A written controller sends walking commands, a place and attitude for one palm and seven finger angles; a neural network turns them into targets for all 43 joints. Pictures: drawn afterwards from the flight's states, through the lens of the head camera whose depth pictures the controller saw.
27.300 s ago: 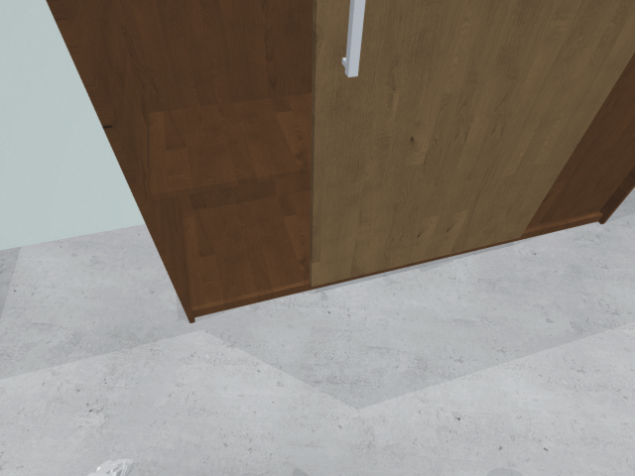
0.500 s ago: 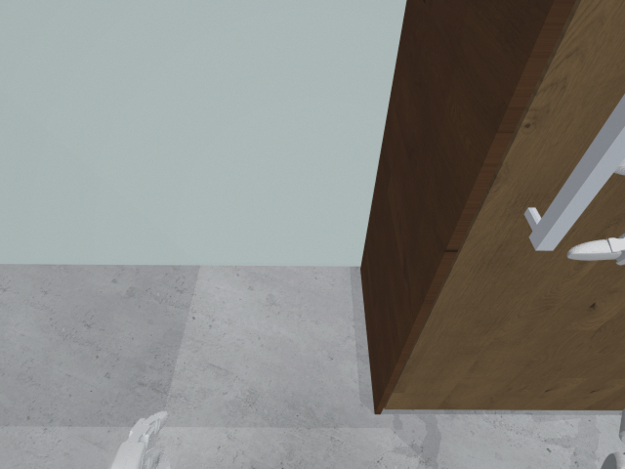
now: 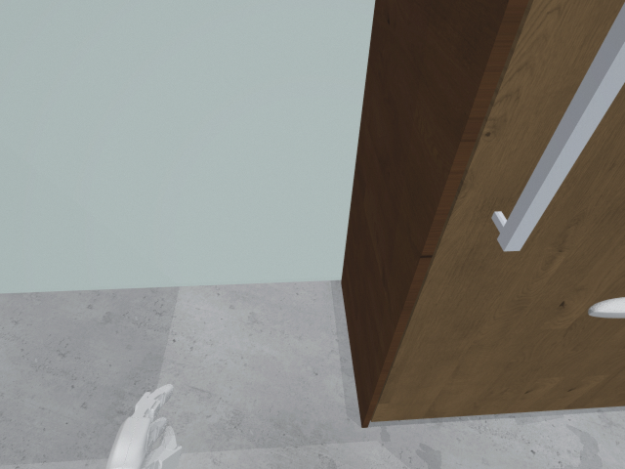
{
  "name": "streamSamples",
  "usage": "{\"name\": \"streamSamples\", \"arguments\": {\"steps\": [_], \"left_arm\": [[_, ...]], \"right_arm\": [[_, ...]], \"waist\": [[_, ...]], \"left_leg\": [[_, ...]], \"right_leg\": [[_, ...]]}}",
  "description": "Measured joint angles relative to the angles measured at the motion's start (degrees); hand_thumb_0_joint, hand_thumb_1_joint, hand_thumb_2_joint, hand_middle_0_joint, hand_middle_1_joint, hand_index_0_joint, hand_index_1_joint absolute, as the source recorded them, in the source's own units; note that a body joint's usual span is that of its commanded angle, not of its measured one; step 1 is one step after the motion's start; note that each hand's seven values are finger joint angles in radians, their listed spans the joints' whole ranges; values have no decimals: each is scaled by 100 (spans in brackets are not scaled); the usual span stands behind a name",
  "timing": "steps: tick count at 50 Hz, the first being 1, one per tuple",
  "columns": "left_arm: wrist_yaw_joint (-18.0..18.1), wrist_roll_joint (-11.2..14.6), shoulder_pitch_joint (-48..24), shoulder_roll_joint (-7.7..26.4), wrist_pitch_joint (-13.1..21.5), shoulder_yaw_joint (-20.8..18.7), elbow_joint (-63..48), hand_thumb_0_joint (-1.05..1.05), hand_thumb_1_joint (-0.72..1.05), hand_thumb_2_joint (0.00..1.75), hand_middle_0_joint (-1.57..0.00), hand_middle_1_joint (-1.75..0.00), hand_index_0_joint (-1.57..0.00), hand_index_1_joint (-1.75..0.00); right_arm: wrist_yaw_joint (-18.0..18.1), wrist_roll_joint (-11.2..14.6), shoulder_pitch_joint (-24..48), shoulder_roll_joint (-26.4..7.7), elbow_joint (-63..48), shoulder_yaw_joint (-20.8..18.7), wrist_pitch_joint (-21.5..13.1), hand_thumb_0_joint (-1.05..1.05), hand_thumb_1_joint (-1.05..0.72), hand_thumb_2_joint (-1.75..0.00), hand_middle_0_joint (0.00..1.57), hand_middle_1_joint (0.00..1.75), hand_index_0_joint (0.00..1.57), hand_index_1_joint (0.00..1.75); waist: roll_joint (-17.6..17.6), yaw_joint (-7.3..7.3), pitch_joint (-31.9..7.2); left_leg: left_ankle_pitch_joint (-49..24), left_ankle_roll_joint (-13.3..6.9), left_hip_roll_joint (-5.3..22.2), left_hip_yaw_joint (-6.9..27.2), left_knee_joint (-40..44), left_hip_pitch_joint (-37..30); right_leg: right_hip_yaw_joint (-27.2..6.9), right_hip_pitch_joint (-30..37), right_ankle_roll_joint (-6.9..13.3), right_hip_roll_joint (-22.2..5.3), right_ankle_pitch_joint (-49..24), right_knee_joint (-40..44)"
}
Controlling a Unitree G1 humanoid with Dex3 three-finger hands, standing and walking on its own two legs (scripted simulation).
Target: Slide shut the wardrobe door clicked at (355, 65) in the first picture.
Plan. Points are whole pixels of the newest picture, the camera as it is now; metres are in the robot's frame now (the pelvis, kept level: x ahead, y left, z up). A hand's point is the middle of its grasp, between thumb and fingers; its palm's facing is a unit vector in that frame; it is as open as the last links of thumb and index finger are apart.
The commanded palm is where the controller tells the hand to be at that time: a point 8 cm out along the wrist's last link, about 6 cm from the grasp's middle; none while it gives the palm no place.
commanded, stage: slip the hand off the handle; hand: right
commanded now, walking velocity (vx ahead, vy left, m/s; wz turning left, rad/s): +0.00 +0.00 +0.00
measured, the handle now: (555, 137) +0.39 -0.26 +0.27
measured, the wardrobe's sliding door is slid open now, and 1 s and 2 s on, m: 0.00 0.00 0.00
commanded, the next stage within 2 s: draw the hand back to the body in 0.22 s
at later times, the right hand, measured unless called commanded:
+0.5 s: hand out of the picture +0.23 -0.30 +0.20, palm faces +0.21 +0.97 -0.12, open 14.7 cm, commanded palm +0.18 -0.34 +0.21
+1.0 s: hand out of the picture +0.21 -0.30 +0.19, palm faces +0.45 +0.86 -0.25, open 13.9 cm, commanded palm +0.16 -0.33 +0.20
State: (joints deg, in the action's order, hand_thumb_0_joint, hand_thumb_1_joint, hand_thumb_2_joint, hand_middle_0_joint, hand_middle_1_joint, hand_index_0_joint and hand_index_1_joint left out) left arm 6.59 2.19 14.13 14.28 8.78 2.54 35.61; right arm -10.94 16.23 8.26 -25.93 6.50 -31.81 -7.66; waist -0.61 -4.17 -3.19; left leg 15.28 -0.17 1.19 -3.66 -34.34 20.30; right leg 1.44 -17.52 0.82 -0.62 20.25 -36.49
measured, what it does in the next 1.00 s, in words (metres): stands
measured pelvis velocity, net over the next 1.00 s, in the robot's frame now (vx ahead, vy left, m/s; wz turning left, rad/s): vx -0.01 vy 0.00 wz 0.00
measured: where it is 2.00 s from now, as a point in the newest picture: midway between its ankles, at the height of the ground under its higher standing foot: outside the picture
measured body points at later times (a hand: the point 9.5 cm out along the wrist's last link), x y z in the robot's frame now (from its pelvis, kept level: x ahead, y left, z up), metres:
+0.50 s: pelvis +0.01 +0.00 +0.00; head -0.02 +0.01 +0.45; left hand +0.20 +0.21 -0.06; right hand +0.21 -0.35 +0.21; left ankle +0.03 +0.12 -0.73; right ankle -0.01 -0.11 -0.73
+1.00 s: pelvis -0.01 +0.00 +0.01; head -0.04 +0.00 +0.46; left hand +0.19 +0.21 -0.04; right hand +0.18 -0.34 +0.20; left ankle +0.03 +0.12 -0.73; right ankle -0.01 -0.11 -0.73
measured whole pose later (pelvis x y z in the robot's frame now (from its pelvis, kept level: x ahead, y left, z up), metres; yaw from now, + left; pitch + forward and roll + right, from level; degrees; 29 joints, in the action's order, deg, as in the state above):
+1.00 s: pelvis -0.01 +0.00 +0.01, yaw +0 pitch -4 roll +1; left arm 3.8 1.1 12.9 13.7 14.5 3.0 34.8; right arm -2.2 10.6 -12.0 -22.9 -14.6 -26.3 2.2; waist -1.6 -4.5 0.2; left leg 10.8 -0.1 0.4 -3.6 -26.1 10.9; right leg 1.5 -8.9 0.8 -1.0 16.9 -30.2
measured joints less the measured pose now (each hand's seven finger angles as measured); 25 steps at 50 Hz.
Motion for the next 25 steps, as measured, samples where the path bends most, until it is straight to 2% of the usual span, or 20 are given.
{"name": "streamSamples", "arguments": {"steps": [8,14,18,20,25], "left_arm": [[-24,-28,-232,-75,132,101,-167,1,90,90,-20,-30,-20,-30],[-82,-66,-178,-104,176,134,-187,1,90,90,-20,-30,-21,-30],[-36,-59,-90,-83,220,129,-85,1,90,90,-20,-30,-21,-30],[22,16,-62,-49,218,160,-14,1,90,90,-20,-30,-21,-30],[133,161,-8,39,268,237,-13,1,90,90,-20,-30,-21,-30]], "right_arm": [[-128,149,-383,16,-493,2,186,-1,56,-20,25,116,26,115],[-218,331,-1008,65,-1112,-121,293,-1,56,-20,25,116,26,115],[-196,395,-1061,138,-1274,-143,323,-1,56,-20,25,116,26,115],[-382,417,-1007,111,-1187,-97,580,-1,56,-20,25,116,26,115],[-1021,473,-1054,-92,-1213,205,1721,-1,56,-20,25,116,26,115]], "waist": [[-8,-88,11],[-19,-131,-5],[-27,-201,29],[-64,-212,57],[-207,-146,97]], "left_leg": [[53,-2,1,-38,-2,-136],[84,5,-9,-23,10,-226],[93,7,3,-73,16,-286],[79,9,11,-107,63,-365],[-12,25,10,-126,280,-666]], "right_leg": [[-40,117,-8,0,51,-17],[-27,216,-10,-8,85,1],[-78,238,-9,2,92,-24],[-113,291,-5,11,77,-2],[-130,561,20,20,8,163]]}}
